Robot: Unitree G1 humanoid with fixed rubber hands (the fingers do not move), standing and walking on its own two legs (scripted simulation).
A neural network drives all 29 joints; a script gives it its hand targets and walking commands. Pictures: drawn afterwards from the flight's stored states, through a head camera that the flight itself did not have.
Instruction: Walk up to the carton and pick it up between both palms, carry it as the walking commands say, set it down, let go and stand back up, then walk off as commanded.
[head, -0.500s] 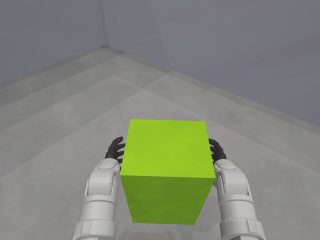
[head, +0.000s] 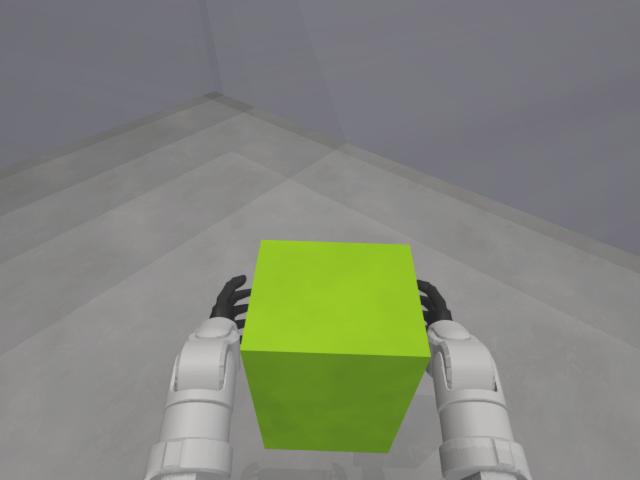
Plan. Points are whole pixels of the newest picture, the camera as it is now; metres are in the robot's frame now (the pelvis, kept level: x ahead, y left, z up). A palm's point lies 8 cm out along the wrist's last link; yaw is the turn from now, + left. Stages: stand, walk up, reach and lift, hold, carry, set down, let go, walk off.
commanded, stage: hold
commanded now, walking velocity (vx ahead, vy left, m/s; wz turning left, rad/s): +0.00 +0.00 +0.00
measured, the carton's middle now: (330, 356) +0.28 -0.01 +0.00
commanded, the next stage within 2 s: carry in 0.80 s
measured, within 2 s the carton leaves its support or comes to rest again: neither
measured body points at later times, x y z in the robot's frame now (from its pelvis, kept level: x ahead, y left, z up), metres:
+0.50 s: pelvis +0.00 +0.00 +0.00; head -0.04 +0.00 +0.45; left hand +0.30 +0.13 +0.04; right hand +0.30 -0.15 +0.04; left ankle +0.02 +0.13 -0.74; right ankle +0.02 -0.12 -0.74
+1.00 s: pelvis +0.00 -0.02 -0.01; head -0.02 -0.02 +0.43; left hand +0.32 +0.10 +0.05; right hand +0.30 -0.19 +0.05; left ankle +0.02 +0.13 -0.74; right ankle +0.01 -0.14 -0.74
